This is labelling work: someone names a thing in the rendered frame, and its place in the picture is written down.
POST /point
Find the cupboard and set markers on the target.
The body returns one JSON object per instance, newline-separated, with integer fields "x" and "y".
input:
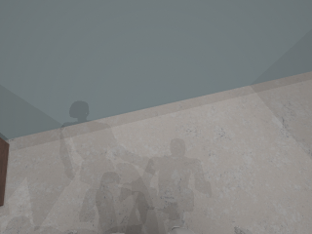
{"x": 4, "y": 155}

